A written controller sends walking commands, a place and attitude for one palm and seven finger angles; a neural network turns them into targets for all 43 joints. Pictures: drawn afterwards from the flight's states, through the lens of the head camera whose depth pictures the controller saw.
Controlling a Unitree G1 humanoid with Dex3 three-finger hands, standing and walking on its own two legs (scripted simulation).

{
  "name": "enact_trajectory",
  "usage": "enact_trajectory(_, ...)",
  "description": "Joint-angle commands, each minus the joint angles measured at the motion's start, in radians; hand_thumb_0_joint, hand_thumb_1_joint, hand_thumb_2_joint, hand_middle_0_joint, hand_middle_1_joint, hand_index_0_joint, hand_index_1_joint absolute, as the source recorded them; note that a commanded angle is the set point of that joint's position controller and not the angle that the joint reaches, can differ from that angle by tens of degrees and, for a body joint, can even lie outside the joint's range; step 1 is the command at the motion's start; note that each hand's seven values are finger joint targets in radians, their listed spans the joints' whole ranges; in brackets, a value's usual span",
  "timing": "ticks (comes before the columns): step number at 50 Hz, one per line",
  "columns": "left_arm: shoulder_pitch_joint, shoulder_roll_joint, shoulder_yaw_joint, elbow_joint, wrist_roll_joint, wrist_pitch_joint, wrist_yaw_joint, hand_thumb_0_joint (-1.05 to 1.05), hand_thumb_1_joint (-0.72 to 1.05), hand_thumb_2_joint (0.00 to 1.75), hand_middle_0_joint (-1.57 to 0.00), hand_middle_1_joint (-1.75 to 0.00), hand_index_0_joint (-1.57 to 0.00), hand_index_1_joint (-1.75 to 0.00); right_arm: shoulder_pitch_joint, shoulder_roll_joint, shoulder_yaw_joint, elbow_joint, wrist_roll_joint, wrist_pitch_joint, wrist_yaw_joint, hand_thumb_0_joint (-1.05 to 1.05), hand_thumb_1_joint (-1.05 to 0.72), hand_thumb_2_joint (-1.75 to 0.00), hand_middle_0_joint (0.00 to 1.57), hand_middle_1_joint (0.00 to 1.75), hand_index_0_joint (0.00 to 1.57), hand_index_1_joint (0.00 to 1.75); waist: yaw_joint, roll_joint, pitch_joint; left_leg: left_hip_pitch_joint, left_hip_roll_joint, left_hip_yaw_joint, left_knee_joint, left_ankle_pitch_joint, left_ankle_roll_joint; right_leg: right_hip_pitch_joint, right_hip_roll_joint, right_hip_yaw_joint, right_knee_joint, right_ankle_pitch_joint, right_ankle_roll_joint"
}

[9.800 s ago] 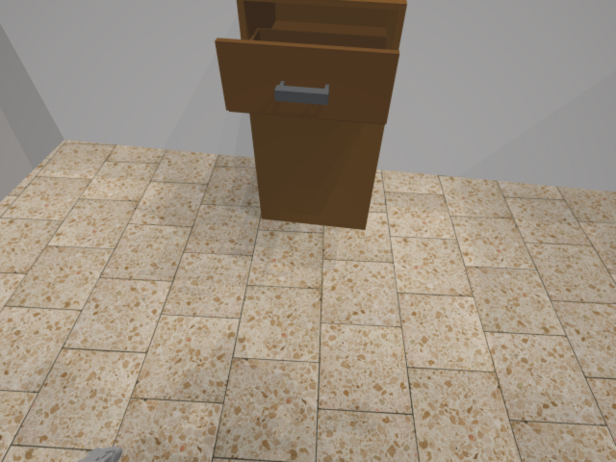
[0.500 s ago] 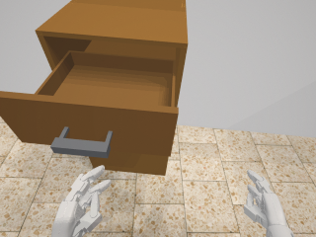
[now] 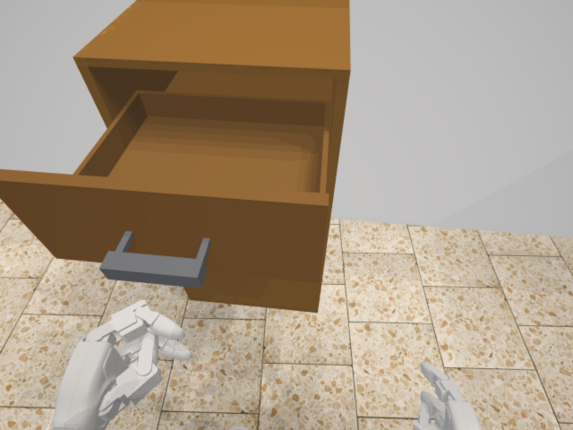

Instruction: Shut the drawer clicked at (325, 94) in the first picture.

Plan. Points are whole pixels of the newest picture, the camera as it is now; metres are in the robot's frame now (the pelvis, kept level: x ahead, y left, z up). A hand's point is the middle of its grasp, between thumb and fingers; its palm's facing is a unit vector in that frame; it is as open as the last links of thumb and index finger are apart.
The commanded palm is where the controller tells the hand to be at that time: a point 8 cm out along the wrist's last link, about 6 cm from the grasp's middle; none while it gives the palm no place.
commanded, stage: raise the hand and make a fist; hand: left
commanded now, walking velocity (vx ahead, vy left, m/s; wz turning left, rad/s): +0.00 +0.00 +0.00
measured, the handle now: (160, 255) +0.32 +0.19 +0.09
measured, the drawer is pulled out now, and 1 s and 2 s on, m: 0.29 0.29 0.29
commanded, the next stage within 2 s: bring the fist close to the handle in 1.04 s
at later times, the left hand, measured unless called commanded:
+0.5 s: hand (117, 364) +0.16 +0.17 +0.15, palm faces +0.01 -0.99 -0.12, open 3.2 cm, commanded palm +0.11 +0.21 +0.17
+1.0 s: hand (97, 363) +0.16 +0.17 +0.18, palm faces +0.03 -0.99 -0.13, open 3.3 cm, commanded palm +0.11 +0.22 +0.19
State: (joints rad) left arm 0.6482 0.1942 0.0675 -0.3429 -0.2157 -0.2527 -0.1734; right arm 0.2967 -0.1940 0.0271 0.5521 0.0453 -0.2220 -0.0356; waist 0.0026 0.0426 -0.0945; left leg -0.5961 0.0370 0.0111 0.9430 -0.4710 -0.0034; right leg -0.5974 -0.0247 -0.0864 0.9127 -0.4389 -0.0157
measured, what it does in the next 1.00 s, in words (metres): stands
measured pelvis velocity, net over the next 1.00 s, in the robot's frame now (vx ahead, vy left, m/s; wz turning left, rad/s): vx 0.01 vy -0.01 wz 0.01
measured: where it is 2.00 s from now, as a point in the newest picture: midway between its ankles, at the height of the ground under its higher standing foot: outside the picture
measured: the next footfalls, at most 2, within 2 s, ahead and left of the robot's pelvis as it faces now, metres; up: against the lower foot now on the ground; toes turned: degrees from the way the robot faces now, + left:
none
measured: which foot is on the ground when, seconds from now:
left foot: down 0.00-1.00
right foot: down 0.00-1.00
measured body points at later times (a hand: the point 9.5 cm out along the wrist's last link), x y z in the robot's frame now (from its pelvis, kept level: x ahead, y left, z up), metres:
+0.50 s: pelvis +0.02 +0.00 +0.02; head -0.01 -0.02 +0.47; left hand +0.16 +0.22 +0.16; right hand +0.25 -0.19 -0.01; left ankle +0.00 +0.12 -0.69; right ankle +0.01 -0.11 -0.69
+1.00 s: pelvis +0.01 -0.01 +0.03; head -0.03 -0.03 +0.48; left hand +0.15 +0.23 +0.19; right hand +0.22 -0.22 +0.00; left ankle +0.00 +0.12 -0.69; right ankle +0.01 -0.11 -0.69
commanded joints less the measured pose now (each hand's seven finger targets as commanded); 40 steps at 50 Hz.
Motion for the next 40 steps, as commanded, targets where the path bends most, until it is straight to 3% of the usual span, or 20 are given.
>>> enact_trajectory(1, 0.076, 0.071, 0.029, -0.273, -0.011, -0.095, -0.003, 0.00, 0.90, 0.90, -1.08, -1.25, -1.08, -1.25, -0.159, -0.123, -0.065, -0.202, 0.004, -0.116, -0.003, 0.00, -0.90, -0.90, 0.20, 0.30, 0.20, 0.30, 0.017, -0.038, -0.093, 0.052, -0.030, -0.025, -0.165, 0.210, 0.028, 0.120, 0.007, 0.031, -0.178, 0.125, 0.003)
enact_trajectory(5, 0.066, 0.101, 0.051, -0.315, -0.006, -0.096, 0.010, 0.00, 0.90, 0.90, -1.16, -1.34, -1.16, -1.34, -0.159, -0.130, -0.070, -0.196, 0.006, -0.131, -0.010, 0.00, -0.90, -0.90, 0.20, 0.30, 0.20, 0.30, 0.016, -0.039, -0.079, 0.076, -0.031, -0.024, -0.177, 0.196, 0.031, 0.126, 0.005, 0.037, -0.203, 0.109, 0.004)
enact_trajectory(9, 0.108, 0.103, 0.074, -0.346, -0.013, -0.076, 0.011, 0.00, 0.90, 0.90, -1.24, -1.43, -1.24, -1.43, -0.156, -0.123, -0.069, -0.204, 0.012, -0.138, -0.011, 0.00, -0.90, -0.90, 0.20, 0.30, 0.20, 0.30, 0.037, -0.008, -0.107, 0.123, -0.031, -0.019, -0.200, 0.259, 0.030, 0.177, 0.009, 0.022, -0.199, 0.206, 0.000)
enact_trajectory(12, 0.104, 0.096, 0.066, -0.363, -0.023, -0.048, -0.002, 0.00, 0.90, 0.90, -1.30, -1.49, -1.30, -1.49, -0.164, -0.122, -0.059, -0.203, 0.014, -0.139, -0.013, 0.00, -0.90, -0.90, 0.20, 0.30, 0.20, 0.30, 0.035, -0.010, -0.086, 0.153, -0.030, -0.019, -0.215, 0.298, 0.031, 0.197, 0.014, 0.014, -0.211, 0.278, 0.002)
enact_trajectory(16, 0.083, 0.116, 0.084, -0.368, -0.031, -0.001, -0.028, 0.00, 0.90, 0.90, -1.38, -1.58, -1.38, -1.58, -0.176, -0.121, -0.045, -0.200, 0.019, -0.151, -0.016, 0.00, -0.90, -0.90, 0.20, 0.30, 0.20, 0.30, 0.038, -0.010, -0.052, 0.182, -0.028, -0.022, -0.243, 0.292, 0.031, 0.215, 0.019, 0.015, -0.245, 0.283, 0.003)
enact_trajectory(17, 0.061, 0.121, 0.088, -0.365, -0.037, 0.012, -0.035, 0.00, 0.90, 0.90, -1.40, -1.60, -1.40, -1.60, -0.181, -0.122, -0.039, -0.200, 0.021, -0.153, -0.019, 0.00, -0.90, -0.90, 0.20, 0.30, 0.20, 0.30, 0.035, -0.038, -0.029, 0.180, -0.027, -0.024, -0.250, 0.281, 0.031, 0.216, 0.021, 0.016, -0.258, 0.276, 0.004)
enact_trajectory(19, 0.041, 0.146, 0.123, -0.375, -0.047, 0.033, -0.047, 0.00, 0.90, 0.90, -1.40, -1.60, -1.40, -1.60, -0.188, -0.121, -0.033, -0.196, 0.024, -0.161, -0.025, 0.00, -0.90, -0.90, 0.20, 0.30, 0.20, 0.30, 0.040, -0.031, -0.039, 0.205, -0.027, -0.026, -0.263, 0.278, 0.031, 0.234, 0.022, 0.020, -0.277, 0.273, 0.004)
enact_trajectory(20, 0.035, 0.153, 0.131, -0.386, -0.049, 0.045, -0.051, 0.00, 0.90, 0.90, -1.40, -1.60, -1.40, -1.60, -0.204, -0.122, -0.029, -0.194, 0.026, -0.165, -0.025, 0.00, -0.90, -0.90, 0.20, 0.30, 0.20, 0.30, 0.045, 0.005, -0.027, 0.219, -0.026, -0.027, -0.272, 0.278, 0.029, 0.239, 0.024, 0.016, -0.281, 0.274, 0.000)
enact_trajectory(21, 0.026, 0.136, 0.112, -0.399, -0.053, 0.053, -0.058, 0.00, 0.90, 0.90, -1.40, -1.60, -1.40, -1.60, -0.198, -0.118, -0.020, -0.197, 0.027, -0.171, -0.023, 0.00, -0.90, -0.90, 0.20, 0.30, 0.20, 0.30, 0.041, 0.013, -0.028, 0.234, -0.026, -0.028, -0.283, 0.284, 0.030, 0.242, 0.024, 0.009, -0.284, 0.282, 0.001)
enact_trajectory(24, -0.001, 0.147, 0.129, -0.414, -0.069, 0.083, -0.073, 0.00, 0.90, 0.90, -1.40, -1.60, -1.40, -1.60, -0.207, -0.119, -0.010, -0.189, 0.031, -0.186, -0.024, 0.00, -0.90, -0.90, 0.20, 0.30, 0.20, 0.30, 0.043, -0.010, -0.016, 0.251, -0.024, -0.034, -0.306, 0.283, 0.028, 0.259, 0.028, 0.003, -0.304, 0.286, 0.003)
enact_trajectory(26, -0.012, 0.159, 0.144, -0.436, -0.075, 0.099, -0.080, 0.00, 0.90, 0.90, -1.40, -1.60, -1.40, -1.60, -0.216, -0.116, -0.005, -0.189, 0.034, -0.200, -0.022, 0.00, -0.90, -0.90, 0.20, 0.30, 0.20, 0.30, 0.050, 0.020, -0.030, 0.277, -0.026, -0.031, -0.316, 0.288, 0.028, 0.278, 0.026, 0.004, -0.316, 0.296, 0.003)
enact_trajectory(28, -0.040, 0.166, 0.156, -0.430, -0.081, 0.119, -0.085, 0.00, 0.90, 0.90, -1.40, -1.60, -1.40, -1.60, -0.219, -0.123, -0.001, -0.179, 0.035, -0.204, -0.025, 0.00, -0.90, -0.90, 0.20, 0.30, 0.20, 0.30, 0.048, -0.019, -0.003, 0.277, -0.024, -0.035, -0.332, 0.278, 0.028, 0.280, 0.030, 0.004, -0.333, 0.285, 0.005)
enact_trajectory(31, -0.053, 0.186, 0.183, -0.461, -0.086, 0.148, -0.087, 0.00, 0.90, 0.90, -1.40, -1.60, -1.40, -1.60, -0.233, -0.118, 0.005, -0.183, 0.041, -0.224, -0.024, 0.00, -0.90, -0.90, 0.20, 0.30, 0.20, 0.30, 0.061, 0.022, -0.015, 0.304, -0.026, -0.033, -0.352, 0.281, 0.026, 0.304, 0.027, 0.004, -0.348, 0.287, 0.003)
enact_trajectory(34, -0.017, 0.163, 0.183, -0.407, -0.095, 0.179, -0.096, 0.00, 0.90, 0.90, -1.40, -1.60, -1.40, -1.60, -0.236, -0.121, 0.004, -0.170, 0.043, -0.223, -0.024, 0.00, -0.90, -0.90, 0.20, 0.30, 0.20, 0.30, 0.066, -0.038, 0.020, 0.301, -0.025, -0.030, -0.365, 0.293, 0.025, 0.306, 0.032, 0.001, -0.359, 0.311, 0.006)
enact_trajectory(35, -0.008, 0.155, 0.190, -0.406, -0.105, 0.191, -0.101, 0.00, 0.90, 0.90, -1.40, -1.60, -1.40, -1.60, -0.253, -0.123, 0.004, -0.178, 0.046, -0.227, -0.020, 0.00, -0.90, -0.90, 0.20, 0.30, 0.20, 0.30, 0.070, -0.010, 0.019, 0.301, -0.028, -0.030, -0.366, 0.293, 0.022, 0.317, 0.033, 0.005, -0.360, 0.315, 0.005)
enact_trajectory(37, -0.009, 0.168, 0.198, -0.403, -0.103, 0.196, -0.104, 0.00, 0.90, 0.90, -1.40, -1.60, -1.40, -1.60, -0.240, -0.124, 0.000, -0.173, 0.045, -0.227, -0.023, 0.00, -0.90, -0.90, 0.20, 0.30, 0.20, 0.30, 0.070, -0.045, 0.019, 0.303, -0.028, -0.025, -0.371, 0.294, 0.024, 0.317, 0.031, 0.007, -0.367, 0.312, 0.008)
enact_trajectory(40, -0.006, 0.186, 0.224, -0.427, -0.107, 0.190, -0.097, 0.00, 0.90, 0.90, -1.40, -1.60, -1.40, -1.60, -0.253, -0.125, 0.001, -0.174, 0.047, -0.232, -0.020, 0.00, -0.90, -0.90, 0.20, 0.30, 0.20, 0.30, 0.074, 0.023, 0.023, 0.306, -0.034, -0.019, -0.369, 0.279, 0.021, 0.320, 0.032, 0.017, -0.377, 0.283, 0.005)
